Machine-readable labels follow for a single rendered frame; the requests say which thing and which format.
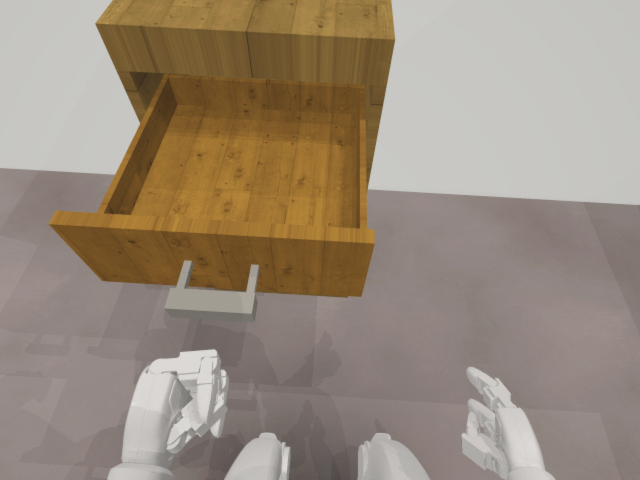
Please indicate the robot thigh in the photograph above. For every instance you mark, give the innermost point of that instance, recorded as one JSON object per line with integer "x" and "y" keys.
{"x": 385, "y": 459}
{"x": 261, "y": 459}

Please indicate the robot right thigh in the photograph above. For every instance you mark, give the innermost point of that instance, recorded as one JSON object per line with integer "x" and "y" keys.
{"x": 385, "y": 459}

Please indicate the handle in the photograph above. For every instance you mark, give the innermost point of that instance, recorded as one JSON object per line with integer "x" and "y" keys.
{"x": 212, "y": 304}

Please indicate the drawer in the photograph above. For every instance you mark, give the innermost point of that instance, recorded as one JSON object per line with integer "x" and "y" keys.
{"x": 229, "y": 172}

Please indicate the robot left thigh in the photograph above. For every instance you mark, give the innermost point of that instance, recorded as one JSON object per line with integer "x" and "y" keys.
{"x": 261, "y": 459}

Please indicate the robot right hand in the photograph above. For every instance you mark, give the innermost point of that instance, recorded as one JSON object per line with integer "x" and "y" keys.
{"x": 508, "y": 442}

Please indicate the robot left hand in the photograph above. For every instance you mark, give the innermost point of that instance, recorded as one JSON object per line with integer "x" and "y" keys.
{"x": 192, "y": 385}

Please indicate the cabinet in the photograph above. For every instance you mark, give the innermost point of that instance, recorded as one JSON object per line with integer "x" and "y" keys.
{"x": 324, "y": 41}

